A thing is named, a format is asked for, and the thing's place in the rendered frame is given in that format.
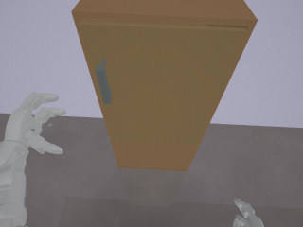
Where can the robot right hand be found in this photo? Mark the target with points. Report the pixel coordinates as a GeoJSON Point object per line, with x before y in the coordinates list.
{"type": "Point", "coordinates": [249, 213]}

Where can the robot left forearm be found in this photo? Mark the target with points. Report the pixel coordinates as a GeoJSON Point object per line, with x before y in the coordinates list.
{"type": "Point", "coordinates": [13, 183]}

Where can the cupboard door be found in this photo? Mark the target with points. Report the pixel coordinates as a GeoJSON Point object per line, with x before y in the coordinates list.
{"type": "Point", "coordinates": [165, 79]}

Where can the robot left hand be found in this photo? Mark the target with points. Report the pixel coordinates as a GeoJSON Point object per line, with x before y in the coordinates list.
{"type": "Point", "coordinates": [21, 122]}

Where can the handle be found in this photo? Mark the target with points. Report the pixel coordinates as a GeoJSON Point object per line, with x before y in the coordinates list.
{"type": "Point", "coordinates": [103, 82]}

